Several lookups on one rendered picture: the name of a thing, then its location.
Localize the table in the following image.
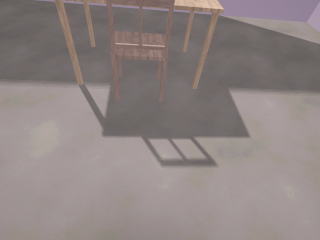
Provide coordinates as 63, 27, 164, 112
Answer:
54, 0, 224, 89

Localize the chair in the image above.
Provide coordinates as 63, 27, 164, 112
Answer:
106, 0, 175, 102

